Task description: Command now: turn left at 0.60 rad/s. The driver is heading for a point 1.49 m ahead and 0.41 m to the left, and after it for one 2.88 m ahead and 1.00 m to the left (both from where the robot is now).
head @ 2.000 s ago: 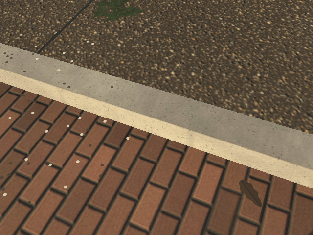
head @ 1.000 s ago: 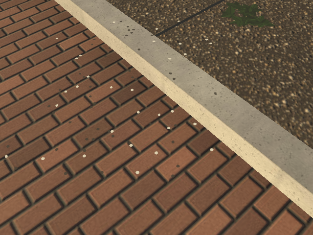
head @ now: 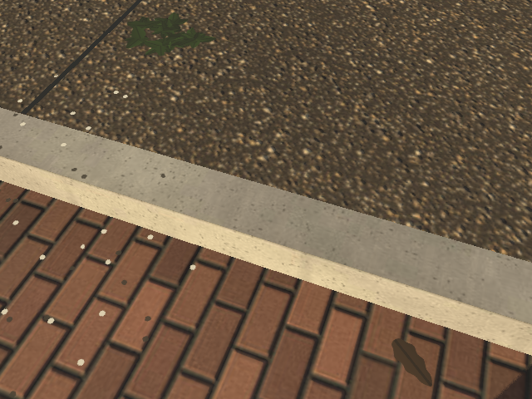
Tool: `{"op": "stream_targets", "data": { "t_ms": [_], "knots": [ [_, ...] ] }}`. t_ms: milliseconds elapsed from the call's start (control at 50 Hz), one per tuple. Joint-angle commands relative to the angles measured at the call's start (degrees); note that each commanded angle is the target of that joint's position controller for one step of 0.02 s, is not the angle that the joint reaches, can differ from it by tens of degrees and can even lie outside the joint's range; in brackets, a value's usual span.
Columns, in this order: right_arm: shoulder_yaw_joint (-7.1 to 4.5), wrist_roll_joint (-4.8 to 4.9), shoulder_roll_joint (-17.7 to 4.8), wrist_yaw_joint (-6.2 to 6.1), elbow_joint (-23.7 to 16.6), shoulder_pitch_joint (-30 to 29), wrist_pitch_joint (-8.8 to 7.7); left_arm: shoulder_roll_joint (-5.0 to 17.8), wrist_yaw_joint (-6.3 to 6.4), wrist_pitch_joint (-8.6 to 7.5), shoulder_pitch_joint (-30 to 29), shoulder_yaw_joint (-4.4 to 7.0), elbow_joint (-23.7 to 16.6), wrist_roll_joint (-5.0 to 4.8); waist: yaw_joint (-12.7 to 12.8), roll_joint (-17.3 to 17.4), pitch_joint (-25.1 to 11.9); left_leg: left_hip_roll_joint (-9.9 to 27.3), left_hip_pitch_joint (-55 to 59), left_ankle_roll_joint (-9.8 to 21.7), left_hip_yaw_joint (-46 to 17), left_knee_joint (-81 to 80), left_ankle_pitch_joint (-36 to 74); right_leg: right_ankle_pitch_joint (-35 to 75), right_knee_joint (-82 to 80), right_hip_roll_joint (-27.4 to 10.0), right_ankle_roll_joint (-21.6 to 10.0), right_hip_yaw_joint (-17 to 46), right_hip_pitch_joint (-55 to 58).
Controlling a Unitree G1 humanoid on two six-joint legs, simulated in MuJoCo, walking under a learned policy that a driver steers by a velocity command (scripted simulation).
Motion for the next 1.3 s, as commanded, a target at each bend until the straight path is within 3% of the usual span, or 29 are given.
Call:
{"op": "stream_targets", "data": {
  "t_ms": [20,80,100,120,140,160,200,260,340,480,500,540,580,600,620,640,660,700,860,920,980,1000,1020,1040,1060,1080,1120,1200,1300],
  "knots": [
    [-1.7,0.25,-5.44,0.89,-5.76,-1.7,-0.82,11.7,0.67,-0.19,-0.48,4.1,-2.76,-0.61,1.95,-7.44,-5.49,0.55,-2.47,1.5,1.08,-3.43,-0.26,26.25,-5.72,-19.37,-10.8,11.32,8.74],
    [-2.75,0.21,-6.11,1.13,-4.69,3.83,-0.69,10.28,0.69,0.16,-0.17,4.28,-1.75,-2.04,-0.98,-4.13,-7.17,-2.91,8.47,5.63,2.19,-20.09,14.39,20.16,5.39,-15.42,-3.82,3.79,4.88],
    [-4.69,0.07,-12.27,0.04,-5.05,5.91,-0.89,8.17,0.39,-0.08,1.67,3.93,-1.84,-0.79,-0.4,8.03,-7.01,4.43,17.19,10.06,-11.67,-25.61,34.03,4.62,19.49,-9.29,1.83,-1.57,-6.57],
    [-5.85,-1.36,-19.01,-0.19,-7.16,6.06,-1.79,5.7,0.37,-0.57,-4.15,2.89,-6.29,1.48,-0.47,20.62,-6.01,17.24,22.62,22.09,-35.11,-26.48,53.43,-23.56,33.3,2.07,6.92,1.24,-25.47],
    [-5.29,-2.92,-16.19,0.44,-7.75,7.63,-3.11,7.77,0.45,-1.03,-7.21,3.33,-6.73,0.82,-3.97,11.99,-11.21,18.67,23.89,26.43,-35.18,-27.69,50.93,-25.96,42.3,2.38,6.5,11.03,-27.65],
    [-4.86,-2.41,-14.74,0.4,-7.48,5.39,-4.06,8.59,0.32,-1.25,-6.69,3.66,-6.51,-0.52,-1.9,8.29,-9.25,15.23,23.63,23.62,-29.89,-27.32,47.67,-20.68,44.03,1.24,5.44,13.09,-28.95],
    [-4.29,0.27,-12.04,-0.72,-8.27,-0.04,-3.68,9.78,0.82,-1.51,-4.71,4.19,-4.95,-0.06,0.83,3.56,-7.14,10.11,22.62,17.93,-23.78,-26.09,44.17,-11.15,39.98,-0.45,5.24,13.77,-29.87],
    [-3.77,0.17,-11.29,-2.18,-9.24,-0.41,-2.29,8.16,0.19,-1.82,-2.77,3.81,-3.84,-0.41,1.67,4.21,-9.19,6.58,21.05,16.75,-21.48,-25.76,46.95,-4.86,37.69,1.91,6.87,13.26,-24.78],
    [-3.65,0.9,-11.83,-2.25,-8.64,4.24,-3.05,8.59,-1.56,-3.84,-5.99,3.74,-4.47,-1.82,-1.05,7.68,-5.53,5.16,20.0,17.44,-30.67,-35.2,-6.8,0.03,20.36,2.66,6.67,14.25,-26.25],
    [-3.19,0.99,-11.88,-1.75,-8.87,3.9,-4.1,8.05,-2.93,-8.59,-9.21,3.65,-5.03,-2.36,-2.07,9.77,-1.25,2.12,11.7,16.37,-33.51,-32.53,-4.5,1.62,4.41,4.3,6.54,14.11,-15.51],
    [-4.51,-3.97,-15.2,1.12,-7.43,3.97,-2.9,8.29,-3.44,-4.98,-7.07,2.72,-3.43,2.37,-3.12,12.41,-2.37,-1.71,9.82,15.54,-31.98,-31.55,-6.98,-1.54,7.08,4.98,6.25,9.33,-13.15],
    [-3.63,-3.11,-11.95,2.68,-8.25,2.11,-2.88,8.12,-2.88,-3.71,-4.27,2.59,-3.73,1.04,-1.01,10.56,-1.13,-1.82,3.47,14.65,-33.17,-30.61,-6.62,-0.03,3.81,4.15,5.52,8.43,-5.1],
    [-2.67,-2.63,-9.19,2.12,-7.89,0.62,-3.75,10.07,-1.84,-4.76,5.49,3.22,-1.39,1.04,5.09,5.69,-2.62,-3.04,-5.44,12.56,-31.29,-23.03,-5.83,0.83,-0.83,1.63,2.95,9.52,11.08],
    [-1.36,-2.35,-5.36,1.74,-8.19,0.04,-4.79,14.05,-1.18,-5.8,14.31,4.1,0.15,2.52,9.55,-3.68,-6.2,-7.13,-12.42,10.68,-24.9,-8.54,-4.5,-10.19,-5.46,-7.43,0.45,20.14,21.73],
    [-0.2,-1.08,-1.55,1.25,-11.33,-1.12,-5.41,21.52,-1.2,-5.95,18.79,5.51,0.74,3.93,9.47,-17.53,-9.15,-15.39,-22.96,8.41,-15.39,9.23,-8.05,-36.54,-17.91,-20.4,-3.83,49.79,25.84],
    [-0.18,-1.84,-4.23,0.48,-10.21,-0.17,-5.1,19.09,-1.95,-5.93,14.71,5.35,1.08,3.44,6.12,-10.88,-4.49,-10.18,-28.01,8.74,-14.98,18.04,-1.77,-38.83,-18.96,-23.64,-6.37,57.64,20.37],
    [-0.68,-2.75,-6.62,0.83,-8.79,-1.36,-5.02,14.44,-2.3,-5.81,12.77,4.22,0.56,2.4,5.12,-5.47,-1.99,-8.19,-28.01,8.79,-14.2,20.39,3.2,-34.6,-16.58,-20.78,-6.06,49.63,17.59],
    [-0.95,-4.2,-7.33,2.71,-7.51,-2.58,-5.37,10.56,-2.18,-6.31,13.82,2.8,1.92,1.57,4.61,-6.19,-1.19,-5.93,-24.92,7.87,-13.0,17.46,8.34,-24.12,-16.33,-13.88,-4.35,34.62,14.38],
    [1.59,-4.62,-4.13,4.73,-11.27,-17.18,-5.74,7.66,-2.4,-8.15,22.66,1.32,8.56,-0.12,5.93,-7.71,4.87,-3.62,-23.98,5.18,-2.2,-0.38,18.74,3.28,-23.65,-9.09,-7.11,19.42,10.8],
    [3.05,-3.96,-2.08,5.26,-12.77,-21.0,-6.39,10.62,-2.09,-8.04,24.45,1.86,10.69,-0.13,6.08,-8.53,5.28,-4.49,-10.46,6.25,1.47,-10.04,19.54,22.18,-25.2,-10.55,-7.47,17.85,6.86],
    [1.3,-3.88,-6.06,2.67,-8.45,-7.69,-6.5,14.57,-1.82,-7.84,23.6,2.43,12.0,-0.43,-2.03,-8.43,-3.79,-9.24,9.99,8.5,1.52,-13.24,13.77,57.03,-7.76,-10.99,-6.28,14.79,8.72],
    [0.19,-3.96,-8.0,1.48,-4.71,3.78,-6.59,15.05,-1.82,-7.74,21.76,2.47,11.87,-0.66,-8.27,-7.22,-9.48,-8.37,24.27,9.04,0.15,-15.79,14.68,55.31,5.99,-9.24,-5.27,13.7,3.42],
    [-1.41,-5.05,-12.08,0.06,-2.31,13.47,-6.78,12.16,-1.99,-7.99,20.66,1.73,10.62,-0.6,-12.32,-3.87,-15.71,0.99,39.47,9.58,-8.3,-15.79,4.63,38.75,22.88,-5.51,-4.84,12.8,-8.77],
    [-2.37,-7.11,-15.88,-0.34,-1.91,16.54,-7.29,1.92,-2.11,-7.9,25.89,-0.29,8.12,-1.89,-7.57,11.88,-25.15,20.08,50.61,12.13,-35.29,-22.51,-21.88,-10.17,43.91,0.94,-4.36,11.13,-23.77],
    [-2.01,-5.62,-14.05,-0.16,-2.6,14.24,-6.87,7.41,-2.06,-7.17,22.23,0.93,7.46,-1.96,-7.92,8.79,-23.12,21.27,41.48,11.96,-48.32,-32.85,-29.87,-7.99,50.04,0.86,-5.8,13.94,-26.59],
    [-1.23,-5.05,-10.11,-0.17,-1.88,8.13,-6.74,8.38,-2.34,-6.46,17.71,1.53,6.57,-1.67,-4.91,6.25,-11.86,18.09,33.42,11.21,-38.57,-33.27,-22.9,-1.68,49.8,-2.02,-5.75,13.06,-29.68],
    [-0.38,-4.61,-5.7,-0.06,-0.99,4.3,-7.34,5.75,-3.4,-5.38,16.46,1.04,7.53,-0.63,-1.49,4.21,-3.93,13.84,22.14,10.55,-23.67,-35.31,-3.72,1.54,46.57,-5.09,-4.53,12.02,-27.47],
    [0.57,-2.36,-1.74,0.33,2.96,5.53,-9.37,2.28,-4.95,-2.41,11.57,0.62,5.64,0.48,1.97,4.62,2.74,10.78,15.39,8.54,-6.99,-40.39,11.4,4.18,45.62,-7.4,-2.9,10.57,-30.52],
    [0.75,-2.57,-1.8,0.34,4.82,3.94,-10.92,2.21,-6.7,-2.75,-0.7,-0.74,-0.1,-0.15,3.37,2.98,6.31,5.11,11.36,6.2,10.65,-42.55,37.06,17.67,28.26,-5.19,-3.45,3.83,-26.94]
  ]
}}
Keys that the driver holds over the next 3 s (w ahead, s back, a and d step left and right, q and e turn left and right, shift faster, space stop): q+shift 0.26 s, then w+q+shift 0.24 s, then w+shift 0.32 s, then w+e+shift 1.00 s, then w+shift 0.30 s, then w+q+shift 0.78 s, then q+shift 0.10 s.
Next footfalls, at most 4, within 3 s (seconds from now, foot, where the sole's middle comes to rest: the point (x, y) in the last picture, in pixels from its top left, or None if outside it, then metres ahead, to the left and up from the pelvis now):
0.10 left None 0.02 0.12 -0.77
0.60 right None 0.23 -0.02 -0.77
1.02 left None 0.41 0.39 -0.77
1.46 right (134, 276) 0.82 0.38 -0.77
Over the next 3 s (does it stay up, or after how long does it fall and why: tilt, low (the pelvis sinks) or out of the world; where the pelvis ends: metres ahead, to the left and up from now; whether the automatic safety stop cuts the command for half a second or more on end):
stays up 2.06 0.33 0.14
